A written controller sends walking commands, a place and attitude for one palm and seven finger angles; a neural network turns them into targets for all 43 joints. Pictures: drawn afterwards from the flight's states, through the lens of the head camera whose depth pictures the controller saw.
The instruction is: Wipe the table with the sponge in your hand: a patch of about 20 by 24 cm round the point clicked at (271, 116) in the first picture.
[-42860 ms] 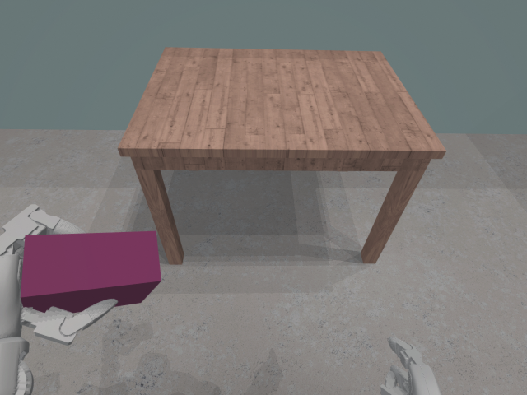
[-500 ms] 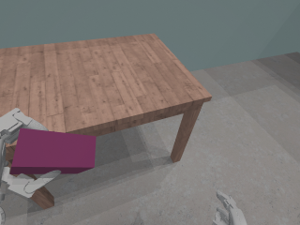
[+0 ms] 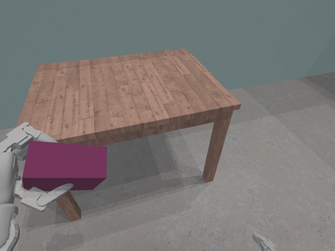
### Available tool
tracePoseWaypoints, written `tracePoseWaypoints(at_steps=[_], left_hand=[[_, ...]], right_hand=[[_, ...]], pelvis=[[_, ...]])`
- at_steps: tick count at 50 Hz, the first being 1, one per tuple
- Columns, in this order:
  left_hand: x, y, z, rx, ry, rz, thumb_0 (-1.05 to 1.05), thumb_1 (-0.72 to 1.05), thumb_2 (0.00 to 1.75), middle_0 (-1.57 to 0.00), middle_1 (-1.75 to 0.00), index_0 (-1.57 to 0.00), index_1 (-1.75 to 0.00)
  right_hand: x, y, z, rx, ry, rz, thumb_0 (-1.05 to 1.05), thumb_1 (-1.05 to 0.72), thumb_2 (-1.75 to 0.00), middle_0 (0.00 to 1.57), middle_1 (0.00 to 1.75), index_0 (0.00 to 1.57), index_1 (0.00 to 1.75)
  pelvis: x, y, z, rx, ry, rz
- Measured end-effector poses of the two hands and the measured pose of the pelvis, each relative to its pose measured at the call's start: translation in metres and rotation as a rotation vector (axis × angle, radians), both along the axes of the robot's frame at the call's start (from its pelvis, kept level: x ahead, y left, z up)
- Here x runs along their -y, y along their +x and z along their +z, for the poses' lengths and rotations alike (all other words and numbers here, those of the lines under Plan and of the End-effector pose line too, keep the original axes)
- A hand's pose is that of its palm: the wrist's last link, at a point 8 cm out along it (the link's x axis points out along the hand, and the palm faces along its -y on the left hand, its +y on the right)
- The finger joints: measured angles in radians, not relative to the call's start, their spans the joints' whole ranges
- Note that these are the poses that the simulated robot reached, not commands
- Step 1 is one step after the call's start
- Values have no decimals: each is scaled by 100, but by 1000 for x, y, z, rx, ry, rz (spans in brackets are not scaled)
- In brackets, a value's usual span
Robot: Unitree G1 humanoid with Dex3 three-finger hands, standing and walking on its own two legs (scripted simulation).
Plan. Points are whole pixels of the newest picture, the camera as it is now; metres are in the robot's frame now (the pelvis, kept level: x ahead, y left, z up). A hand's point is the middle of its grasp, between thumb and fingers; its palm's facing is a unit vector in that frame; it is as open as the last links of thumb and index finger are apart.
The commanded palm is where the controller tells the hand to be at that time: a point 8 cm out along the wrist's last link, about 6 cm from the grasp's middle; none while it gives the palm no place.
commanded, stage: stop stepping back and stand still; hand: left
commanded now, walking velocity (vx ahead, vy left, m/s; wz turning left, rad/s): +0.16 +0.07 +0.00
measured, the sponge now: (77, 169) +0.23 +0.20 +0.15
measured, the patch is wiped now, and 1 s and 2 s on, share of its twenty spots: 1.00 1.00 1.00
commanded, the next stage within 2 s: stand and wait in 0.58 s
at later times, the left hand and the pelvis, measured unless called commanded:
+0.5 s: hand (51, 187) +0.17 +0.21 +0.18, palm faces +0.36 -0.86 -0.37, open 10.3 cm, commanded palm +0.13 +0.26 +0.21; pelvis -0.03 -0.02 +0.02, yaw +0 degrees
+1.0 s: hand (42, 170) +0.20 +0.24 +0.18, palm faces +0.38 -0.85 -0.37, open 10.3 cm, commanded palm +0.16 +0.28 +0.21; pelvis -0.01 +0.00 +0.03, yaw -1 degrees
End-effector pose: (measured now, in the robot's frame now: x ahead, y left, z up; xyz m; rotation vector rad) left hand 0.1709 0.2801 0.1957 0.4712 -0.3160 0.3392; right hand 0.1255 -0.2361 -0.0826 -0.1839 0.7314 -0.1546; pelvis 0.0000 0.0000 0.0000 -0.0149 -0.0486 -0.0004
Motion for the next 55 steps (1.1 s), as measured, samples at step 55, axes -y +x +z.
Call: tracePoseWaypoints(at_steps=[55], left_hand=[[-7,-3,1,-102,-80,39,-2,-54,107,-72,-133,-73,-135]], right_hand=[[-18,42,54,91,-19,28,2,-90,-90,20,30,20,30]], pelvis=[[-6,-4,31,-25,2,-19]])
